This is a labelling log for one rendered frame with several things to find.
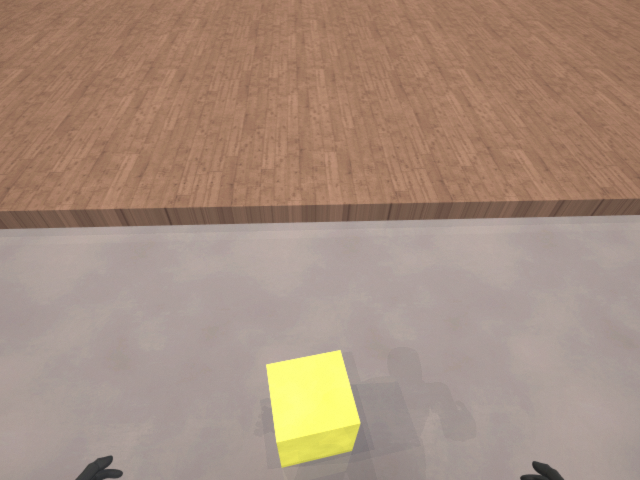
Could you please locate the carton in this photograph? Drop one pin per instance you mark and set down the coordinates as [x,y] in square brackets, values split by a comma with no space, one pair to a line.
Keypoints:
[313,408]

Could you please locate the left robot hand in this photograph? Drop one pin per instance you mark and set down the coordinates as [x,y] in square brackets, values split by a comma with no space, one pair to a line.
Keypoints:
[96,470]

